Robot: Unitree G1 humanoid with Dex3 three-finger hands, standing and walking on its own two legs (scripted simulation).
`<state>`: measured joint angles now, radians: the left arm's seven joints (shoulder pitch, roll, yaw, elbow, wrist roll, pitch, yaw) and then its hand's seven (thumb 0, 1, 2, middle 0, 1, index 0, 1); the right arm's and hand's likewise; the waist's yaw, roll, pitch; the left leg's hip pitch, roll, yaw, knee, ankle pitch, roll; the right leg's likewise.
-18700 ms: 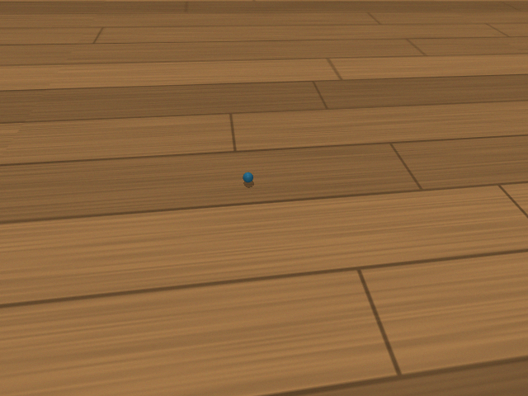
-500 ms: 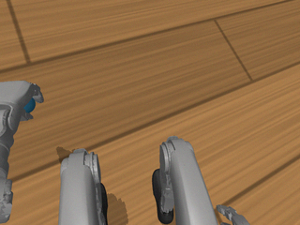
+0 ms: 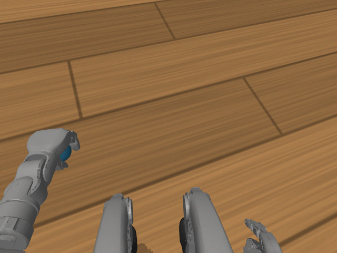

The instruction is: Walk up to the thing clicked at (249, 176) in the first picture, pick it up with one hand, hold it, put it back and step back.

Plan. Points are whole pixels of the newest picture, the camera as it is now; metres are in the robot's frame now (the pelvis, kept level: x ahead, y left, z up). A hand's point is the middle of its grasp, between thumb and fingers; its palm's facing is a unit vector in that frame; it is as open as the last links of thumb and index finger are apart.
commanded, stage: lift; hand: left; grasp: from above
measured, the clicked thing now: (59, 151) +0.40 +0.26 -0.10
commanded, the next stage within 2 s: hold in 0.72 s
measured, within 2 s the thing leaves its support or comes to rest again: neither
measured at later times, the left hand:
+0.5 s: hand (45, 134) +0.37 +0.22 +0.06, palm faces -0.45 -0.08 -0.89, open 6.8 cm
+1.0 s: hand (35, 108) +0.39 +0.22 +0.12, palm faces -0.46 -0.07 -0.89, open 6.8 cm
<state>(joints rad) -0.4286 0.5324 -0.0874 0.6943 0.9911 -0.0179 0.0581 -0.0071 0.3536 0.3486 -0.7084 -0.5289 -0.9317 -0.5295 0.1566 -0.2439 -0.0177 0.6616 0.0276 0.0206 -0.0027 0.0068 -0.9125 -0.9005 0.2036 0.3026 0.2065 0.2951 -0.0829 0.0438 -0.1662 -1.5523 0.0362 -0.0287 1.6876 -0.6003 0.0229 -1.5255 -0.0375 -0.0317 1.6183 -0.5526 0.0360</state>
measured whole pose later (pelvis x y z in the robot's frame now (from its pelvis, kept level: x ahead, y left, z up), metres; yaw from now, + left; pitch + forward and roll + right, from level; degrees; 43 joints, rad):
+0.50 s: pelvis +0.04 -0.01 +0.14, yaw +0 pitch +14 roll -1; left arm -0.36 0.41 -0.17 0.85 0.99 0.02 0.14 -0.01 0.34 0.37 -0.72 -0.52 -0.94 -0.54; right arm 0.25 -0.24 -0.03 0.74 0.04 -0.02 -0.06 0.01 -0.90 -0.90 0.20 0.30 0.21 0.30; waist -0.07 0.03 -0.11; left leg -0.86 0.05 0.02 1.08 -0.46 0.00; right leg -0.87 -0.02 -0.02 1.03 -0.41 0.02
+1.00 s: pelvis +0.08 -0.01 +0.19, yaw +0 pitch +9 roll +0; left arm -0.33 0.39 -0.20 0.82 0.99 0.02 0.10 0.00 0.32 0.42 -0.71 -0.54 -0.93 -0.56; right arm 0.24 -0.24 -0.05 0.74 0.05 0.01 -0.05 0.01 -0.90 -0.89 0.20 0.30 0.21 0.29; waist -0.04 0.03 -0.07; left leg -0.53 0.04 0.04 0.75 -0.37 0.00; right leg -0.54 -0.02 0.00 0.72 -0.33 0.02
